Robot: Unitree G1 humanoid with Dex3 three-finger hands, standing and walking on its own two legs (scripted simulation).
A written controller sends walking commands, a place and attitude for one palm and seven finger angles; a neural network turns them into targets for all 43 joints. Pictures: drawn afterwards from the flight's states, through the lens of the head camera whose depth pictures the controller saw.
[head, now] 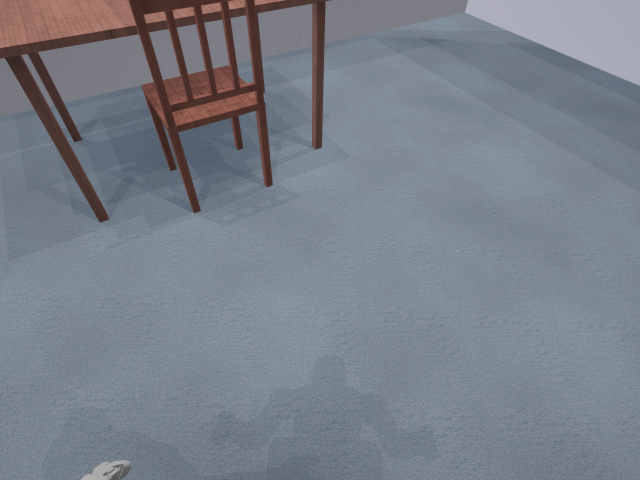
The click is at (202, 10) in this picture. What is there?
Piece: chair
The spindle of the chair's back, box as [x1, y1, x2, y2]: [193, 6, 217, 94]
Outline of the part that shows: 193,7 204,64 210,92 213,94 217,93 200,6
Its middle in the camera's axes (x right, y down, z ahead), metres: -0.40 -0.65 +1.35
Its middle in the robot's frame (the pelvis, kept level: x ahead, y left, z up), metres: +1.42 +0.47 -0.09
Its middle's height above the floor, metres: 0.68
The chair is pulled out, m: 0.00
